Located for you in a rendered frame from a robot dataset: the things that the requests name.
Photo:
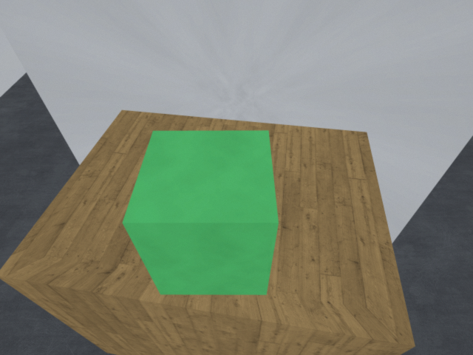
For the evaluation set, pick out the pedestal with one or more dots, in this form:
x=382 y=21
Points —
x=334 y=286

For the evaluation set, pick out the carton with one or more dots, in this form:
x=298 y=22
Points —
x=203 y=214

